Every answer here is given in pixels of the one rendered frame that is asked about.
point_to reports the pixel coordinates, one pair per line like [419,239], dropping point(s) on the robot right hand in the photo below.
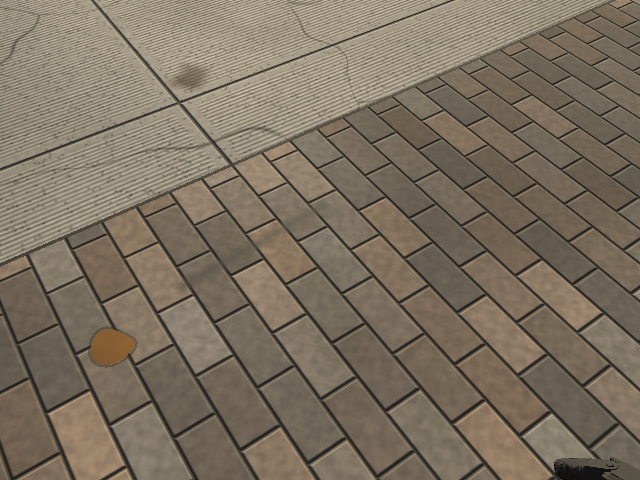
[595,469]

